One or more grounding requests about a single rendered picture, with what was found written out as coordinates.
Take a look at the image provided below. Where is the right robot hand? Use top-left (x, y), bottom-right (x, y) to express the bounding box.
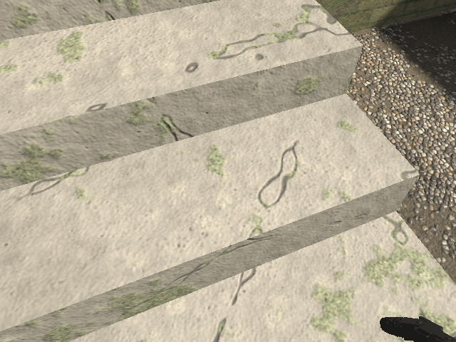
top-left (380, 316), bottom-right (456, 342)

